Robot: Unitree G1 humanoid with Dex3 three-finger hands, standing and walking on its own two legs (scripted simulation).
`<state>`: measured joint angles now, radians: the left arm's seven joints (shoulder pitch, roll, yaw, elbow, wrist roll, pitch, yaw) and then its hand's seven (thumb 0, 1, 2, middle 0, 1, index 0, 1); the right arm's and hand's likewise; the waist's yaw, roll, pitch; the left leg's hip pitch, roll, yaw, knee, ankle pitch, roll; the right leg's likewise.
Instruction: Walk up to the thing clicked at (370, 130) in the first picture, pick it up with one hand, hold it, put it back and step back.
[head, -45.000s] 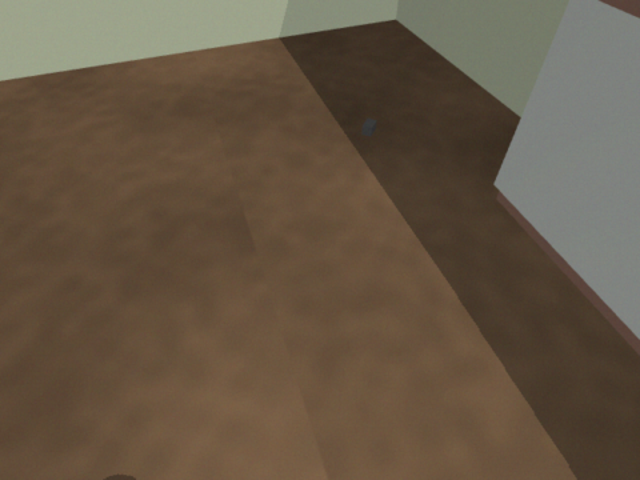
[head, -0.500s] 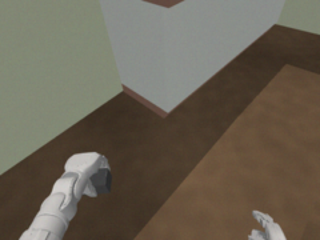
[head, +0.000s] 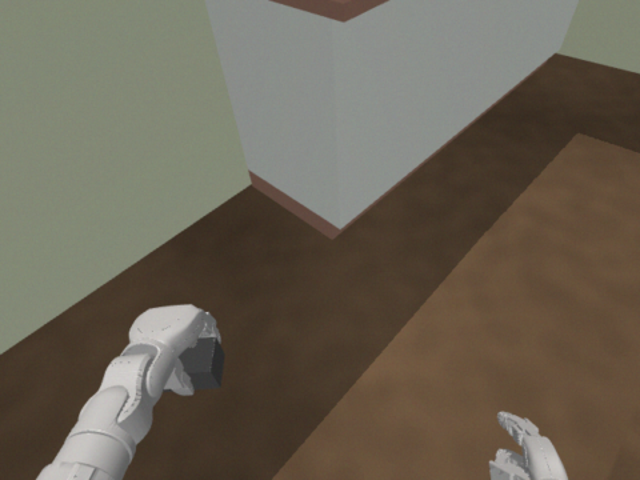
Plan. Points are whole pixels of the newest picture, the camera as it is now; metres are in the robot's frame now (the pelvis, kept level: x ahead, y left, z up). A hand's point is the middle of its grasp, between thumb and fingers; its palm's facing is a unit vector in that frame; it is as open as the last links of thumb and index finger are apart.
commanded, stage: hold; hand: left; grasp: from above
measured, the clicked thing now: (189, 364) +0.30 +0.22 -0.06
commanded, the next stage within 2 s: crouch in 0.40 s
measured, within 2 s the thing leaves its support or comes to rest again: neither
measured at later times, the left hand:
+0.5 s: hand (181, 352) +0.30 +0.22 -0.03, palm faces -0.45 -0.05 -0.89, open 8.1 cm
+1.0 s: hand (200, 385) +0.31 +0.24 -0.17, palm faces -0.42 +0.04 -0.91, open 8.1 cm
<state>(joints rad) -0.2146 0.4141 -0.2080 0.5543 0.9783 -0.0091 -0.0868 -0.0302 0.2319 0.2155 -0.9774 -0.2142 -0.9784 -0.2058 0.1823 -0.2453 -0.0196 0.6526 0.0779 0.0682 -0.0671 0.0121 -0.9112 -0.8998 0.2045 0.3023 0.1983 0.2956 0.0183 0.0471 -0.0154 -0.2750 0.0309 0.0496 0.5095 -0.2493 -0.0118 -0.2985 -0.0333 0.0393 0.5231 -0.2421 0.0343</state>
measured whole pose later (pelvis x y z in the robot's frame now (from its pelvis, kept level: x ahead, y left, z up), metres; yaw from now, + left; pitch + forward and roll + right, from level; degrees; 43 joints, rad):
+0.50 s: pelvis +0.01 +0.00 +0.00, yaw +0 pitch +1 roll +0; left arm -0.24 0.41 -0.22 0.59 0.98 -0.02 -0.08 -0.03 0.23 0.22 -0.98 -0.21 -0.98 -0.21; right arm 0.20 -0.25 -0.03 0.65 0.08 0.09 -0.07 0.01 -0.91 -0.90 0.20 0.30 0.20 0.30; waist 0.02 0.05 -0.01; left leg -0.25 0.03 0.05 0.47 -0.24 -0.01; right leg -0.27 -0.03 0.04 0.49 -0.24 0.03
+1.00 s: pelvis -0.02 +0.00 -0.07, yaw +2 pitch +17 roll -1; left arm -0.45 0.40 -0.16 1.00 1.19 -0.13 0.28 -0.03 0.26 0.19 -0.95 -0.24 -0.95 -0.23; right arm 0.19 -0.27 -0.07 0.66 0.01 0.10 -0.02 0.01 -0.91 -0.90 0.21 0.30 0.20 0.30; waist -0.04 0.00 -0.12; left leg -0.91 0.04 -0.01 1.06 -0.44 -0.02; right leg -0.90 -0.02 0.01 1.04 -0.43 0.04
